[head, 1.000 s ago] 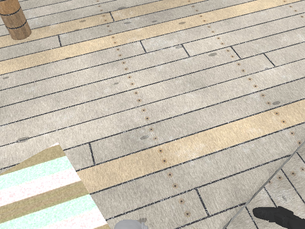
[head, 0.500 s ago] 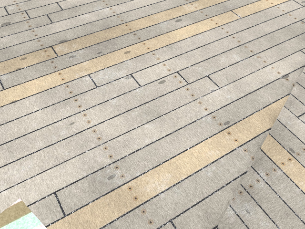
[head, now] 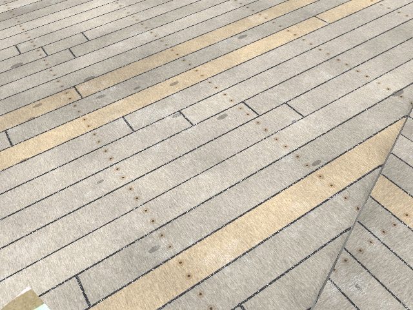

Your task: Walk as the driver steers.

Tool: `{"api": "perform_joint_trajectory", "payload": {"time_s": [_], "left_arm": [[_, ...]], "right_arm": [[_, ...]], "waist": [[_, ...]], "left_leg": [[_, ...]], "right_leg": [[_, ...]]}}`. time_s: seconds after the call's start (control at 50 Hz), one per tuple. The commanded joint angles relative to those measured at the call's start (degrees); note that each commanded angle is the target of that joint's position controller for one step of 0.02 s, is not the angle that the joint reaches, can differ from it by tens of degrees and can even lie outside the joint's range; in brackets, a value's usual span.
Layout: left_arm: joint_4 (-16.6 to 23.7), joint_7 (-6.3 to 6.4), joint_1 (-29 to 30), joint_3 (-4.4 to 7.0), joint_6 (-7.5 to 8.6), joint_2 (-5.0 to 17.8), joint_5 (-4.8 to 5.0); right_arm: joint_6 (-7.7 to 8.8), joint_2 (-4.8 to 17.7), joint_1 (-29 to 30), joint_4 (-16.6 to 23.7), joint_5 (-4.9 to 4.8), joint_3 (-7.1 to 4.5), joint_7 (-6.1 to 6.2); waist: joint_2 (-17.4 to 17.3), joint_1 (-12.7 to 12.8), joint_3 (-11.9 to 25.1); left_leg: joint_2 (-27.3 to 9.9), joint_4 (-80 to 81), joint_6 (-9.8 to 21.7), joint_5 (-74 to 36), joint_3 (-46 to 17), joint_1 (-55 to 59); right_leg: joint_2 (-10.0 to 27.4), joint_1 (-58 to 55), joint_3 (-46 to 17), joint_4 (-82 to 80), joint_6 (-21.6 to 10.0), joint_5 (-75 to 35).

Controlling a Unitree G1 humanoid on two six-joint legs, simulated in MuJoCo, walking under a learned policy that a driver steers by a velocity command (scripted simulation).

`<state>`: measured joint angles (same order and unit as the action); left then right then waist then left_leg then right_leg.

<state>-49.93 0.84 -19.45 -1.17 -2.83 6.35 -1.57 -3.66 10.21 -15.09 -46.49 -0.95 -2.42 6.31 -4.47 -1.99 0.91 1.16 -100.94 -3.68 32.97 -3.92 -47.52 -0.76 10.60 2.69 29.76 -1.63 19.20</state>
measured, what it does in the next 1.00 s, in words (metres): steps on the spot: left foot 0.12 m higher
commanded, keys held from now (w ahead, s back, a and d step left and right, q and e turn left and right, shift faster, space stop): no key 0.74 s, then w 0.26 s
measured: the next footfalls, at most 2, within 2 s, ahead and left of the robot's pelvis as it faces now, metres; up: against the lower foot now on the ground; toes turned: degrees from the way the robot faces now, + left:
left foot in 0.12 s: +0.06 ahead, +0.16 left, +0.12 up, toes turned +2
right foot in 1.44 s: +0.47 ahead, -0.10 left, +0.12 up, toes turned +0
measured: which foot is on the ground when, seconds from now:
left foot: up 0.00-0.10, down 0.12-1.00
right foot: down 0.00-0.96, up 0.98-1.00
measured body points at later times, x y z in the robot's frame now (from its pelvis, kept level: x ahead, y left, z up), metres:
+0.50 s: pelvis +0.00 +0.04 +0.01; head +0.00 +0.04 +0.46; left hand -0.04 +0.25 -0.15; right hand +0.16 -0.14 -0.11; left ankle +0.02 +0.16 -0.61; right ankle -0.03 -0.10 -0.73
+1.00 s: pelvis +0.04 +0.07 +0.01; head +0.03 +0.08 +0.46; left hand -0.07 +0.27 -0.14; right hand +0.11 -0.16 -0.13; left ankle +0.02 +0.15 -0.61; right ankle -0.04 -0.08 -0.72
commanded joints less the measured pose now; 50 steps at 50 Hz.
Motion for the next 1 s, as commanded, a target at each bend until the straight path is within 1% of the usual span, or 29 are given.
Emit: {"api": "perform_joint_trajectory", "payload": {"time_s": [0.02, 0.04, 0.06, 0.08, 0.1, 0.12, 0.14, 0.16, 0.18, 0.2, 0.24, 0.3, 0.34, 0.36, 0.4, 0.44, 0.6, 0.74, 0.76, 0.78, 0.8, 0.86, 0.88, 0.9, 0.92, 0.94, 0.96, 0.98, 1.0], "left_arm": [[3.6, 2.78, 1.9, 0.99, 1.75, 6.8, 0.26], [3.3, 3.11, 1.6, 1.17, 1.51, 6.1, 0.62], [3.2, 3.36, 1.5, 1.5, 1.22, 6.5, 0.71], [2.7, 3.37, 0.0, 2.0, 0.78, 7.4, 1.11], [1.8, 3.13, -2.3, 2.71, 0.43, 8.8, 1.56], [-1.2, 1.97, -8.2, 3.4, 1.15, 9.6, 1.85], [-1.8, 1.19, -11.0, 3.87, 1.78, 9.5, 2.13], [-1.1, 0.66, -8.6, 4.35, 1.72, 10.1, 1.85], [-0.8, 0.46, -6.4, 4.34, 1.38, 9.6, 1.58], [-0.8, 0.41, -5.1, 3.96, 0.75, 7.6, 1.33], [-1.7, 0.53, -6.2, 3.67, -0.87, 5.4, 0.54], [-2.2, 0.72, -7.7, 3.64, -1.82, 5.4, 0.24], [-2.9, 0.7, -8.1, 3.58, -1.97, 5.5, 0.36], [-3.2, 0.51, -8.5, 3.52, -1.91, 5.1, 0.3], [-3.8, 0.54, -8.4, 3.33, -1.78, 4.8, 0.0], [-4.5, 0.64, -9.4, 3.3, -1.67, 4.8, 0.05], [-7.2, 1.2, -12.9, 2.7, -1.47, 2.6, 0.0], [-9.0, 1.55, -15.0, 2.19, -1.14, 1.3, 0.01], [-9.5, 1.66, -16.1, 1.94, -1.12, 0.7, 0.17], [-8.5, 0.79, -15.8, 2.81, 0.78, 5.0, -0.87], [-9.6, 0.52, -18.1, 3.05, 1.76, 5.6, -1.01], [-10.5, 0.78, -19.7, 3.53, 2.09, 7.3, -0.67], [-10.1, 0.89, -19.2, 3.53, 2.03, 7.4, -0.51], [-9.6, 0.9, -18.2, 3.35, 2.0, 6.9, -0.26], [-8.7, 0.82, -16.1, 2.94, 2.0, 6.4, 0.09], [-7.0, 0.76, -11.8, 2.67, 1.91, 6.1, 0.34], [-4.7, 0.67, -7.5, 2.19, 1.97, 4.8, 0.57], [-2.7, 0.4, -3.3, 1.97, 2.34, 3.5, 0.49], [-1.0, 2.09, 0.5, 2.1, 3.55, 3.5, 3.1]], "right_arm": [[1.84, 0.2, 7.6, 5.5, 0.65, 0.54, -0.39], [2.26, -1.2, 8.4, 5.7, 0.87, 1.31, -1.29], [2.62, -2.5, 9.7, 5.9, 1.14, 2.09, -2.18], [3.03, -3.5, 11.2, 6.1, 1.28, 2.74, -2.89], [3.49, -3.4, 11.8, 5.8, 1.38, 3.1, -3.32], [3.97, -1.2, 6.4, 3.5, 1.74, 2.6, -3.87], [4.19, 2.7, 4.3, 2.3, 1.75, 1.65, -4.08], [4.0, 3.2, 3.9, 1.2, 0.85, 1.47, -4.25], [3.97, 1.1, 4.8, 0.8, 0.49, 2.04, -4.17], [3.87, -0.8, 5.8, 0.5, 0.57, 2.62, -4.11], [3.71, -2.1, 8.8, 0.5, 1.2, 3.07, -4.17], [3.67, -2.0, 11.5, 0.4, 1.59, 3.24, -4.17], [3.88, -2.3, 12.0, 0.3, 1.51, 3.47, -4.01], [3.82, -1.8, 13.2, 0.2, 1.31, 3.38, -3.65], [3.83, -1.6, 14.5, -0.4, 1.13, 3.35, -3.26], [3.96, -2.0, 14.9, -1.1, 1.1, 3.44, -3.18], [4.29, -3.5, 16.0, -4.0, 0.62, 3.76, -3.56], [4.46, -4.4, 16.1, -6.8, 0.36, 3.87, -3.96], [4.38, -4.6, 15.2, -7.5, 0.5, 3.96, -4.09], [2.7, -1.8, 9.7, -9.3, 2.43, 2.56, -2.99], [2.18, -1.9, 9.7, -9.7, 2.55, 2.12, -2.88], [2.88, -3.5, 10.8, -8.2, 2.26, 1.41, -4.37], [3.25, -3.9, 11.4, -7.4, 2.28, 1.34, -4.88], [3.54, -4.3, 11.4, -6.7, 2.35, 1.43, -5.39], [3.72, -3.6, 9.8, -6.5, 2.36, 1.2, -5.9], [3.7, -2.0, 6.5, -7.1, 2.45, 0.69, -6.12], [3.49, 0.8, 2.4, -8.1, 2.66, -0.09, -5.87], [3.09, 5.5, -4.0, -9.4, 3.07, -1.64, -5.02], [5.37, 9.4, -8.3, -9.6, -0.99, -2.88, -3.98]], "waist": [[10.0, 1.0, -5.3], [9.7, 0.8, -3.7], [10.6, 1.0, -2.4], [11.8, 1.7, -1.1], [11.8, 2.5, -0.9], [13.0, 1.3, 1.1], [7.9, 2.1, 3.6], [3.9, 1.3, 6.7], [3.9, 0.6, 7.5], [4.1, 0.2, 7.9], [4.5, 1.0, 5.9], [1.9, 1.0, 2.5], [1.6, 0.3, 1.7], [1.5, 0.7, 0.3], [1.2, 0.6, -1.3], [1.0, 0.6, -1.5], [2.3, 0.6, -1.6], [3.6, 0.4, -1.8], [3.9, 0.5, -1.1], [7.3, 1.2, -1.1], [9.8, 2.1, -1.5], [14.9, 3.0, -5.7], [15.7, 3.0, -7.3], [15.4, 2.8, -8.0], [14.4, 1.4, -8.9], [10.4, -0.8, -9.1], [3.5, -2.8, -9.2], [-6.0, -6.6, -8.2], [-8.2, -10.1, -7.4]], "left_leg": [[-3.8, 7.0, -0.1, -0.8, -5.0, -9.4], [-5.6, 15.8, 0.4, 0.2, -3.4, -6.6], [-7.2, 23.1, 0.5, 2.0, -0.4, -2.4], [-7.2, 29.5, 0.7, 6.2, 3.1, 2.9], [-6.6, 34.5, 0.9, 8.3, 5.2, 7.4], [-6.0, 35.4, 2.7, -3.5, 4.1, 14.9], [-7.3, 35.9, 4.9, -19.3, -0.9, 16.5], [-6.4, 36.0, 7.2, -21.1, -1.3, 14.4], [-6.4, 36.6, 7.7, -20.8, -0.9, 14.0], [-6.5, 37.5, 7.6, -18.6, -0.9, 14.0], [-6.4, 38.7, 7.9, -12.0, -0.8, 12.5], [-6.6, 40.7, 8.7, -8.2, -1.7, 9.7], [-6.8, 42.6, 8.6, -7.2, -1.4, 11.1], [-6.7, 42.7, 8.9, -5.5, -1.7, 10.6], [-6.8, 43.3, 9.2, -3.8, -2.0, 9.9], [-6.7, 43.4, 9.3, -3.0, -2.0, 9.6], [-6.5, 43.1, 8.9, -0.2, -1.4, 8.5], [-6.2, 42.0, 8.4, -1.1, -0.2, 8.4], [-5.8, 42.1, 8.3, 4.6, 0.4, 8.2], [-2.2, 38.1, 8.7, 6.0, 2.9, 7.8], [-1.6, 32.9, 8.7, 8.4, 5.7, 6.9], [-0.6, 23.4, 10.3, 12.9, 10.8, -1.5], [-1.2, 23.1, 10.7, 12.7, 11.6, -2.3], [-1.7, 25.6, 11.2, 12.8, 11.5, 0.1], [-2.2, 31.2, 11.9, 14.2, 10.4, 4.4], [-2.3, 39.0, 13.4, 17.3, 6.8, 8.9], [-3.6, 49.7, 15.3, 22.9, -0.6, 15.8], [-8.0, 62.9, 18.8, 31.5, -17.4, 24.1], [-14.9, 78.3, 26.4, 33.5, -41.5, 29.6]], "right_leg": [[16.6, -4.1, -16.1, -13.9, -9.8, -8.3], [15.5, -5.6, -14.5, -13.3, -9.1, -12.4], [15.3, -5.2, -13.1, -13.7, -8.9, -17.6], [14.8, -3.7, -11.3, -14.2, -8.9, -23.2], [14.6, -2.4, -10.8, -14.2, -8.7, -29.2], [13.6, -0.7, -9.2, -13.9, -8.0, -42.7], [10.3, -3.3, -6.0, -10.4, -5.4, -48.4], [8.5, -7.3, -2.4, -8.4, -3.0, -53.1], [8.2, -8.5, -1.3, -7.6, -1.9, -53.0], [7.9, -8.2, -0.6, -7.2, -1.5, -49.3], [6.5, -6.7, 0.4, -7.5, -1.1, -37.9], [5.4, -4.3, 1.7, -8.8, -0.5, -25.4], [5.4, -1.3, 1.8, -10.1, 0.0, -17.7], [5.1, -0.3, 1.7, -11.0, 0.2, -15.1], [4.9, 0.6, 2.0, -11.5, 0.6, -12.5], [4.8, 0.2, 2.1, -11.6, 1.0, -12.0], [5.0, -1.1, 2.1, -11.9, 1.2, -11.5], [5.5, -1.9, 1.8, -12.5, 1.1, -12.8], [5.5, -2.2, 1.5, -13.0, 0.6, -8.2], [9.2, -2.3, -2.1, -14.5, -1.8, -13.9], [11.1, -2.0, -5.3, -15.8, -3.6, -7.7], [17.0, -3.4, -13.7, -20.4, -7.8, 16.0], [18.7, -2.4, -15.0, -21.6, -8.7, 20.7], [18.9, 0.2, -14.8, -22.0, -8.7, 22.7], [17.9, 3.6, -13.1, -22.0, -8.2, 24.5], [14.2, 7.7, -8.2, -18.6, -6.2, 21.6], [9.0, 14.1, -1.8, -11.0, -3.6, 14.7], [2.3, 22.1, 3.7, 4.1, -1.4, 4.8], [-2.8, 28.8, -1.5, 19.1, 0.5, 4.3]]}}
